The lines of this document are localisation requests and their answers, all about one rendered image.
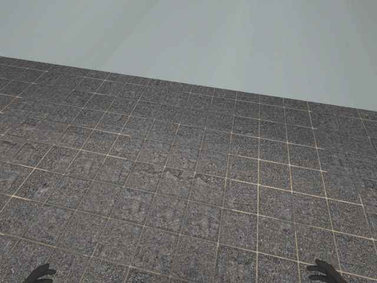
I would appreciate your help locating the right robot hand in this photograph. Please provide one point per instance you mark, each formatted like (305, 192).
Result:
(331, 275)

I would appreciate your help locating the left robot hand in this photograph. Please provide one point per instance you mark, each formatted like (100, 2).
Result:
(39, 272)

